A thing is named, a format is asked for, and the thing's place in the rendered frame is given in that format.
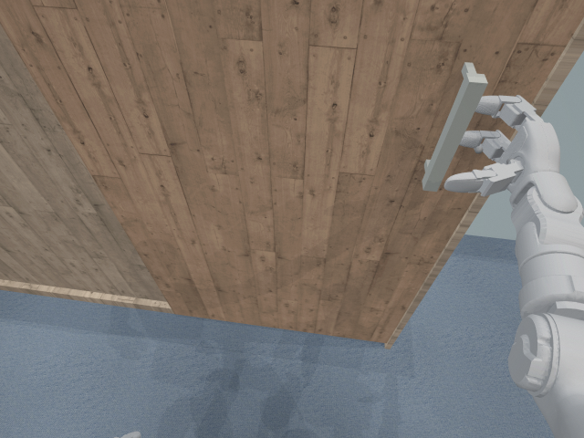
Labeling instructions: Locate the handle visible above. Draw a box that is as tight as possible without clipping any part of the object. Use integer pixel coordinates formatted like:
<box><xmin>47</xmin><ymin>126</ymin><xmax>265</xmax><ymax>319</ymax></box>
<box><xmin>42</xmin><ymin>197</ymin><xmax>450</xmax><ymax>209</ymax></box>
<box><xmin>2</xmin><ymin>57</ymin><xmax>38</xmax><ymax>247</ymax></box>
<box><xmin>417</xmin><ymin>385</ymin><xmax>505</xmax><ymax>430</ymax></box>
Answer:
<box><xmin>422</xmin><ymin>62</ymin><xmax>488</xmax><ymax>192</ymax></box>

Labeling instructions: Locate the robot right forearm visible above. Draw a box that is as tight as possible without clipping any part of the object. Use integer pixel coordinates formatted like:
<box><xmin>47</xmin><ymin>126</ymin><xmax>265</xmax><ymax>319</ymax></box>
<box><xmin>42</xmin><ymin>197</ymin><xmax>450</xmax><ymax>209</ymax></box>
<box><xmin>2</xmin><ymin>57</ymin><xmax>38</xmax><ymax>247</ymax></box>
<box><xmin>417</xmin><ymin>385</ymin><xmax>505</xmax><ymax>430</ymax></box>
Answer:
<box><xmin>509</xmin><ymin>172</ymin><xmax>584</xmax><ymax>320</ymax></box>

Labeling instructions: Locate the right robot hand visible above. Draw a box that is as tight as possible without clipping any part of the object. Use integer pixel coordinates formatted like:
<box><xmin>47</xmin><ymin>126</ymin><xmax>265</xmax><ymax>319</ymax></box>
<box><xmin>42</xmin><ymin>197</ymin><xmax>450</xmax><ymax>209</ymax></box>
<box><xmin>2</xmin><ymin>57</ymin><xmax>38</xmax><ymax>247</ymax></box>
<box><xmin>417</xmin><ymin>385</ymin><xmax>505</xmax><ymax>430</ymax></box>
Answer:
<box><xmin>444</xmin><ymin>95</ymin><xmax>560</xmax><ymax>197</ymax></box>

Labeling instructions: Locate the robot right upper arm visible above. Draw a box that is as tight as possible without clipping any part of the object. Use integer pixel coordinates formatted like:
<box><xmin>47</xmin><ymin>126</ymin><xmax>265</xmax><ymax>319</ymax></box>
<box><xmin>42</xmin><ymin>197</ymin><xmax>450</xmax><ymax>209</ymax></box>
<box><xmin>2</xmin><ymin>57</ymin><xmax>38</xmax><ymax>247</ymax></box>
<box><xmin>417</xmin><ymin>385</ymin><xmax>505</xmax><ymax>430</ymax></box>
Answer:
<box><xmin>508</xmin><ymin>312</ymin><xmax>584</xmax><ymax>438</ymax></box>

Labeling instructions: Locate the wardrobe door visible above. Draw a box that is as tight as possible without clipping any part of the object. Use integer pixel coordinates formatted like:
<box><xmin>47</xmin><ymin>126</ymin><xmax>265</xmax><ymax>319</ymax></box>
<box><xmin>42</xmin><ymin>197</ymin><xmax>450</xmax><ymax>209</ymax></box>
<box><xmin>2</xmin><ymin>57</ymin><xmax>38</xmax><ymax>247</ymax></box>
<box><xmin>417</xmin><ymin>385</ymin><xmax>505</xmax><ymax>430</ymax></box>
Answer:
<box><xmin>0</xmin><ymin>25</ymin><xmax>167</xmax><ymax>302</ymax></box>
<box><xmin>0</xmin><ymin>0</ymin><xmax>584</xmax><ymax>343</ymax></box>

